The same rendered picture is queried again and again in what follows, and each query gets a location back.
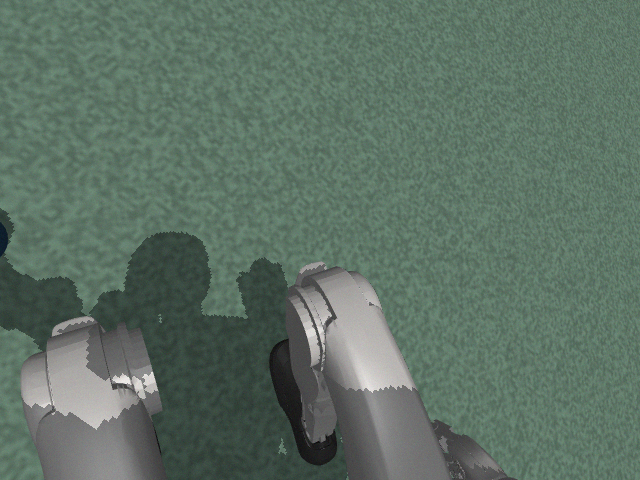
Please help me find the right robot foot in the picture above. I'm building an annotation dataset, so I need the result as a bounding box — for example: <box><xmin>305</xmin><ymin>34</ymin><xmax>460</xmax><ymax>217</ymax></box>
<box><xmin>269</xmin><ymin>339</ymin><xmax>337</xmax><ymax>465</ymax></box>

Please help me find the right robot hand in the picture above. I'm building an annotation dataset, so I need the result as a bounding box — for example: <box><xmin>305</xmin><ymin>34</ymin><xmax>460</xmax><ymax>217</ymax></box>
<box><xmin>431</xmin><ymin>419</ymin><xmax>508</xmax><ymax>480</ymax></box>

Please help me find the mug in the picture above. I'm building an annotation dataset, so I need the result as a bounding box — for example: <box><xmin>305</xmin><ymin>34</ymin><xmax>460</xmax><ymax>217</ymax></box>
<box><xmin>0</xmin><ymin>222</ymin><xmax>8</xmax><ymax>257</ymax></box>

